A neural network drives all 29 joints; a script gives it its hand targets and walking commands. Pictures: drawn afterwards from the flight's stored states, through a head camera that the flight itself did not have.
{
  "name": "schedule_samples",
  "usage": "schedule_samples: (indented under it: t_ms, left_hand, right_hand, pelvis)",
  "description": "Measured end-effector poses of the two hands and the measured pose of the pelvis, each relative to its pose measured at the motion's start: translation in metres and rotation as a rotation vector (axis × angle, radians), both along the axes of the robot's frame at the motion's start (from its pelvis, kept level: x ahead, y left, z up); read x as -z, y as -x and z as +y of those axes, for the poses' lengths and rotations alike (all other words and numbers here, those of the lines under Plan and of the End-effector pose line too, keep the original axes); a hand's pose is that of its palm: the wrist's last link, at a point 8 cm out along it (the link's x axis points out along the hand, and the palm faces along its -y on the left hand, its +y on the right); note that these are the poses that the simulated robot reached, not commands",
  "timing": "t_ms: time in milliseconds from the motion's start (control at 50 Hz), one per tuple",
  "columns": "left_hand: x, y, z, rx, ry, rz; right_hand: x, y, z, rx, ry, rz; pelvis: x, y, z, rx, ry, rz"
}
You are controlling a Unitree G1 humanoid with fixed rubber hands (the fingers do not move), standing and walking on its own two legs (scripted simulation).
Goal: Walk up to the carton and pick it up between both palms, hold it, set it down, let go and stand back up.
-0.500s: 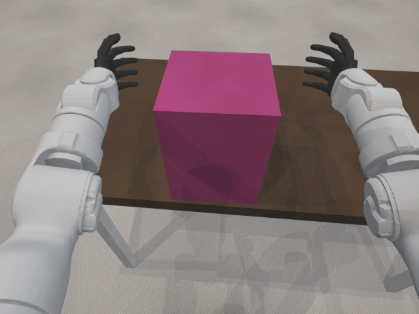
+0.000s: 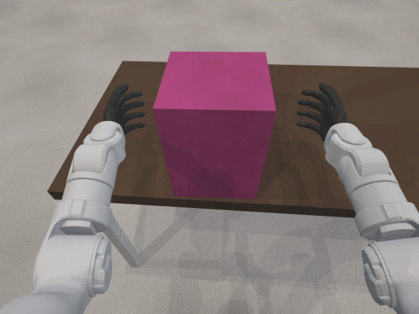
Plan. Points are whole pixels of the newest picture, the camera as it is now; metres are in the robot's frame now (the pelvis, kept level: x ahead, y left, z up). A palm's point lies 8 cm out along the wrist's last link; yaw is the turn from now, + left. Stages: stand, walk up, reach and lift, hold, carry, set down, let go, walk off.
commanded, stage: set down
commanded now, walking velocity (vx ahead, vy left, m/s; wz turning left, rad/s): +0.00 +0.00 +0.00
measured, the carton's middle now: (215, 130) +0.50 +0.03 +0.06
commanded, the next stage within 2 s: none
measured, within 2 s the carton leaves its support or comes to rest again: neither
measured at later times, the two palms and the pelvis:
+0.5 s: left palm (111, 185) +0.34 +0.22 +0.07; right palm (327, 178) +0.36 -0.18 +0.08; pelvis +0.01 +0.01 +0.00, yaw +1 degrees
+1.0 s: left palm (113, 233) +0.27 +0.22 +0.01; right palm (331, 228) +0.29 -0.19 +0.02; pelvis +0.03 +0.00 +0.00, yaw +0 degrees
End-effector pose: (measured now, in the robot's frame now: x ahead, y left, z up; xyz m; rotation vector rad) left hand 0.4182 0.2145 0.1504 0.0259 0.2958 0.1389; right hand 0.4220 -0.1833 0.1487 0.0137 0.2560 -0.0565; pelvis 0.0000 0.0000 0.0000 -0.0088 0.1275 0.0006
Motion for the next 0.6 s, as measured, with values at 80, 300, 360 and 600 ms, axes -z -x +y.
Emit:
schedule_samples:
  t_ms: [80, 300, 360, 600]
  left_hand:
    - [0.003, 0.012, 0.005, -0.003, 0.003, -0.019]
    - [0.058, 0.046, 0.011, -0.024, 0.017, 0.035]
    - [0.068, 0.058, 0.010, -0.015, 0.010, 0.032]
    - [0.078, 0.088, 0.007, -0.009, 0.014, 0.012]
  right_hand:
    - [0.003, 0.009, 0.006, 0.000, 0.004, -0.003]
    - [0.052, 0.035, 0.015, 0.003, -0.005, 0.060]
    - [0.059, 0.044, 0.016, -0.005, -0.009, 0.040]
    - [0.081, 0.078, -0.006, 0.016, 0.000, 0.038]
  pelvis:
    - [-0.001, -0.001, -0.001, -0.008, -0.001, -0.027]
    - [-0.001, -0.001, 0.004, -0.021, -0.001, -0.071]
    - [-0.002, -0.004, 0.007, -0.018, 0.001, -0.069]
    - [-0.003, -0.010, 0.013, -0.005, -0.005, -0.098]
